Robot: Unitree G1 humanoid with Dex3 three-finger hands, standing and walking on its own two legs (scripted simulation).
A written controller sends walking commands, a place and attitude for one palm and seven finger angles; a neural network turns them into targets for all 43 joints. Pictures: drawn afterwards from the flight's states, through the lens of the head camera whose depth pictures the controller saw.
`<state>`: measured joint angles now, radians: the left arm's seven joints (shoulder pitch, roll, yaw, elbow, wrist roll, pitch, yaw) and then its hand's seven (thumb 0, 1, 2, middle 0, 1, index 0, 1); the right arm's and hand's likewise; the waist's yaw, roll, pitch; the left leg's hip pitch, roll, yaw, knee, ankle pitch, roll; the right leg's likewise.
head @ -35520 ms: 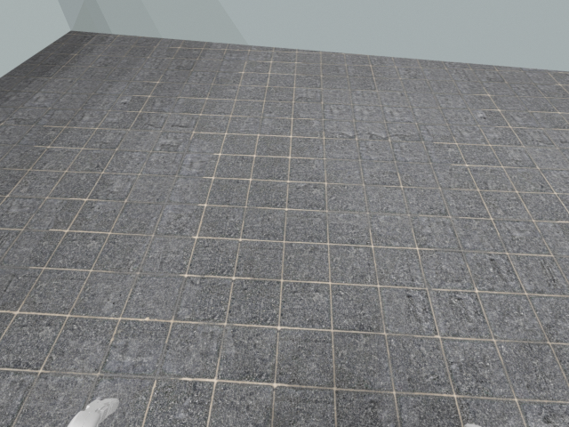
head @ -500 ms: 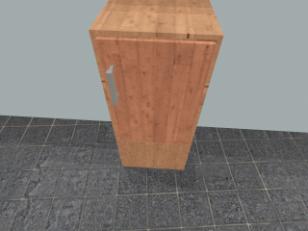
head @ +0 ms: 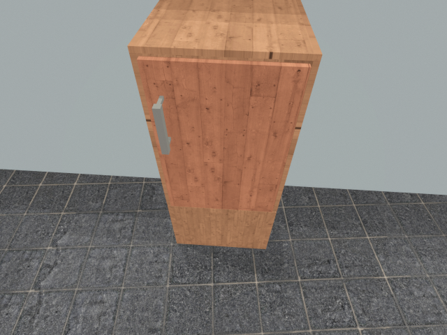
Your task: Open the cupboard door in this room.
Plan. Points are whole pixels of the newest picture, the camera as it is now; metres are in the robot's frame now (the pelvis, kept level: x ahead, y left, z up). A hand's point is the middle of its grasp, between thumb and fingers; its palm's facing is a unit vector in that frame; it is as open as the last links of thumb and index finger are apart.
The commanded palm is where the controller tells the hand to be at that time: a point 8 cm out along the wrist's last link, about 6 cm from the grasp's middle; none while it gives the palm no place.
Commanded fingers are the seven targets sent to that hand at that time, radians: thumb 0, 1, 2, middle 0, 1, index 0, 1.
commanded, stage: shuffle to correct the standing spot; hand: left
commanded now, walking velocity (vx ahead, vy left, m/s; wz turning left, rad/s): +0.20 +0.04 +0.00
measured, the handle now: (163, 126) +0.61 +0.20 +0.01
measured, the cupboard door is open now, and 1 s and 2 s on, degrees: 0 0 0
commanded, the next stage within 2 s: come to a stop and stand still in 0.20 s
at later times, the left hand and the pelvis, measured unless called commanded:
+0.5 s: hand out of the picture +0.12 +0.20 -0.18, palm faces +0.03 -0.97 -0.22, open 7.3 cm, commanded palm none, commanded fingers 0.00 0.90 0.90 -0.20 -0.30 -0.20 -0.30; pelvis +0.09 +0.01 +0.00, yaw +1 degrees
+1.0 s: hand out of the picture +0.11 +0.21 -0.19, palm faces +0.12 -0.97 -0.19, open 7.3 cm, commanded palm none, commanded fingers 0.00 0.90 0.90 -0.20 -0.30 -0.20 -0.30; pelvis +0.06 +0.01 -0.01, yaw +3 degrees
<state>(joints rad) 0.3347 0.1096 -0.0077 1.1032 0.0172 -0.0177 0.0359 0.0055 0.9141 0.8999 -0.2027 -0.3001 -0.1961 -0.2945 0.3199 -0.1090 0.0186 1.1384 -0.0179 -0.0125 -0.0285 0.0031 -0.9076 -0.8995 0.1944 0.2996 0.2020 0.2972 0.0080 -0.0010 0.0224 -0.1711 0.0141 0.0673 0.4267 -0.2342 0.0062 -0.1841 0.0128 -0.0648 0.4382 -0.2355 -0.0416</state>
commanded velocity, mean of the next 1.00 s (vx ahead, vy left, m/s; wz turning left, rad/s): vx -0.02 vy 0.03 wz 0.00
